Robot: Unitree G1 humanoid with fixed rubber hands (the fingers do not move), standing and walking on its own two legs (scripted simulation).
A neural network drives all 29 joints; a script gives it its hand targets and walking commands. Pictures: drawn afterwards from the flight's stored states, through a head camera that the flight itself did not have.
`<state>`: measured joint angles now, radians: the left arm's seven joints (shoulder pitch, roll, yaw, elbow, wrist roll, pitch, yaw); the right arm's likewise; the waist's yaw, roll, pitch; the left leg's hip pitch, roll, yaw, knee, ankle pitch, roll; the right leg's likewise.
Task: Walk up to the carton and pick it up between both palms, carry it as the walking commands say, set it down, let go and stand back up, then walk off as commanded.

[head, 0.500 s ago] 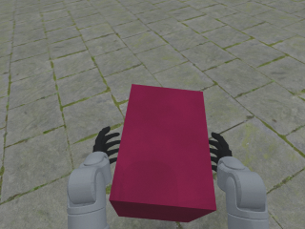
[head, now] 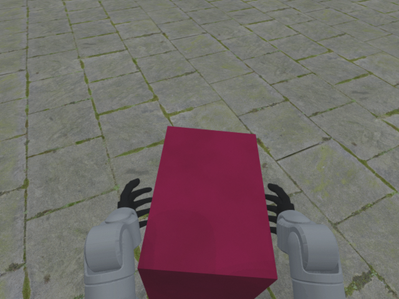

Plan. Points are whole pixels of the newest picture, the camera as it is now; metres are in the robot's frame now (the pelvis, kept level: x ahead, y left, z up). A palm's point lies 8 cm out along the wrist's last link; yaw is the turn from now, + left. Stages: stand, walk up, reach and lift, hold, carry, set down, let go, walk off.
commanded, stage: carry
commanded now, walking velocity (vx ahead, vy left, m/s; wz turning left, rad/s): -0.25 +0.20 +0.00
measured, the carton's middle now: (204, 214) +0.31 +0.03 -0.01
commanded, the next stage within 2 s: none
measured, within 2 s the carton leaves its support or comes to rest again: neither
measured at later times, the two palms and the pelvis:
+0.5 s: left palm out of the picture +0.08 +0.27 +0.06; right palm out of the picture +0.08 -0.02 +0.06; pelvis -0.20 +0.12 -0.01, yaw +0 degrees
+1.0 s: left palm out of the picture -0.09 +0.34 +0.09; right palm out of the picture -0.12 +0.05 +0.06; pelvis -0.39 +0.21 +0.00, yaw +1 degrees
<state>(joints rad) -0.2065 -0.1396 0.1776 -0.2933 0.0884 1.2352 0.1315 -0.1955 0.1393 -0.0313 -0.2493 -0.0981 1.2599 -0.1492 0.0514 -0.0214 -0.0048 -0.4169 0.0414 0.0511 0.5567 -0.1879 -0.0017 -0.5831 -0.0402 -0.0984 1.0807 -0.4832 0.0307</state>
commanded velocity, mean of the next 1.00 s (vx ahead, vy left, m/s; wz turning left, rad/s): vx -0.25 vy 0.20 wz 0.00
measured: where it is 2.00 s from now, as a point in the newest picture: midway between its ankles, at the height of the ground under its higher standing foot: outside the picture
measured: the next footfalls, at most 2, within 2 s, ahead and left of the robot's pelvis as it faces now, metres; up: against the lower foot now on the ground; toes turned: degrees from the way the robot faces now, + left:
right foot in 0.08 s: +0.00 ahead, -0.07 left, +0.00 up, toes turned -8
left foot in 0.42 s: -0.15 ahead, +0.26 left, +0.00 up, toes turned +3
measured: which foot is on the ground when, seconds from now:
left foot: down 0.00-0.08, up 0.10-0.40, down 0.42-0.72, up 0.74-1.00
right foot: up 0.00-0.06, down 0.08-0.44, up 0.46-0.70, down 0.72-1.00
